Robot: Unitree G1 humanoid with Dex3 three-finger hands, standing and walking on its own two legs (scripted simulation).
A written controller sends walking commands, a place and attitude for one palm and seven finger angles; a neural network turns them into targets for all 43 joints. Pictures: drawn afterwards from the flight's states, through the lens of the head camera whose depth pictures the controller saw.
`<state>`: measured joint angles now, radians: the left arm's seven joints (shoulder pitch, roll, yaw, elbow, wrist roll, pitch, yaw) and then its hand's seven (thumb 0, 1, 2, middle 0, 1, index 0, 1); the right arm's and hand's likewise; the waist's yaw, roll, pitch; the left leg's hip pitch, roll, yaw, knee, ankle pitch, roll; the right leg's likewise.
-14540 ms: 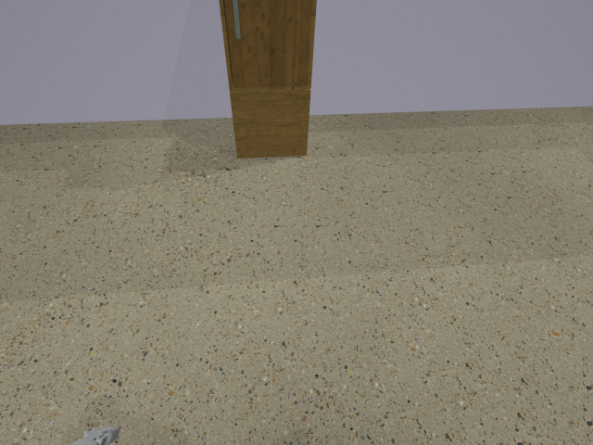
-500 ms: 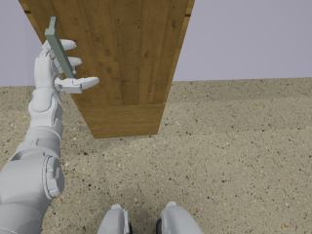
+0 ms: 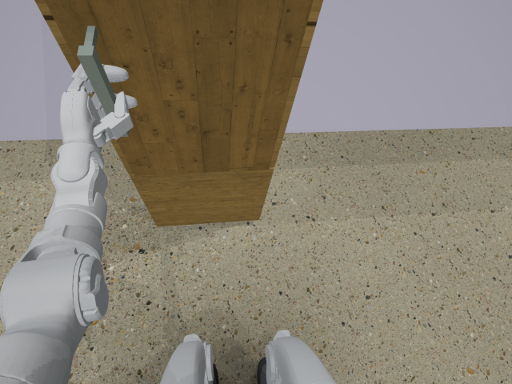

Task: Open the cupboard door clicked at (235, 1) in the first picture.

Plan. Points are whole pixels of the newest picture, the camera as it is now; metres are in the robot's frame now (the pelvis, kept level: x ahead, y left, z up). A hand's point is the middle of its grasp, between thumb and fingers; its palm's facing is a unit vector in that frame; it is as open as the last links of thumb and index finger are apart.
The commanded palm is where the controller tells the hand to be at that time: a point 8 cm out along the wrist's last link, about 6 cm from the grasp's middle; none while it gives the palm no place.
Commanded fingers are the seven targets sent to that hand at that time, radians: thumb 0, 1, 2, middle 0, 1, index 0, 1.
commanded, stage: pull the door open along its arc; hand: left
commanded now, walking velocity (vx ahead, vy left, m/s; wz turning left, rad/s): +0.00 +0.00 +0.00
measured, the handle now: (108, 88) +0.56 +0.20 +0.07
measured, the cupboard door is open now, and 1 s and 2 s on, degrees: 0 50 49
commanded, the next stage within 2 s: open thumb and fingers to let go in 0.98 s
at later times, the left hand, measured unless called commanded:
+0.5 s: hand (140, 170) +0.41 +0.14 +0.06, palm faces +0.03 -1.00 +0.04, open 5.8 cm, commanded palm +0.36 +0.18 +0.06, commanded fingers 0.00 0.90 0.90 -0.40 -1.35 -0.40 -1.35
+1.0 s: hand (236, 247) +0.30 +0.01 +0.07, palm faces +0.28 -0.96 -0.02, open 6.3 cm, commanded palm +0.24 +0.05 +0.06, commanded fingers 0.00 0.90 0.90 -0.40 -1.35 -0.40 -1.35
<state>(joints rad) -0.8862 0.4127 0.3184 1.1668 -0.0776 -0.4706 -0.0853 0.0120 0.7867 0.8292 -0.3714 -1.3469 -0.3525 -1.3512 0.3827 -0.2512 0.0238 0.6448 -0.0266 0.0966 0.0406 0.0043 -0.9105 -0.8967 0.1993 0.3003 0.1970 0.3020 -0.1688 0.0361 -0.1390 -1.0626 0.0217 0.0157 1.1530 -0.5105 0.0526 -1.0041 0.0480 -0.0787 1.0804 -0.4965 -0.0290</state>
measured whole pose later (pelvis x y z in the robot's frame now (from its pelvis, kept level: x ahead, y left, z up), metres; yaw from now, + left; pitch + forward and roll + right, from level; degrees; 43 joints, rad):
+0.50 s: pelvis +0.02 +0.00 +0.02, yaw -1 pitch +20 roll -2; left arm -0.32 0.19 0.16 0.59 -0.17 -0.42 -0.04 0.02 0.75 0.76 -0.33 -1.34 -0.33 -1.33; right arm 0.36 -0.23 -0.01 0.55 0.01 0.10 0.07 0.01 -0.91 -0.90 0.20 0.30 0.20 0.30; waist -0.08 0.03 -0.18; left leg -0.87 0.02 0.06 1.03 -0.51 0.05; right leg -0.83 0.06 -0.03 0.98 -0.49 -0.03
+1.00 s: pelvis +0.02 -0.05 +0.02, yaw +3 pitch +13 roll +1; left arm 0.17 -0.07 -0.29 0.11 0.07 -0.19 0.52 0.03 0.70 0.76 -0.27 -1.19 -0.30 -1.29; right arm 0.19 -0.13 0.05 0.52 -0.06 0.01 0.08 0.01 -0.91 -0.90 0.20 0.30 0.20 0.30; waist -0.04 0.02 -0.20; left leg -0.74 0.01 -0.01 1.01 -0.50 -0.02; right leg -0.71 0.04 -0.09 1.02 -0.54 -0.09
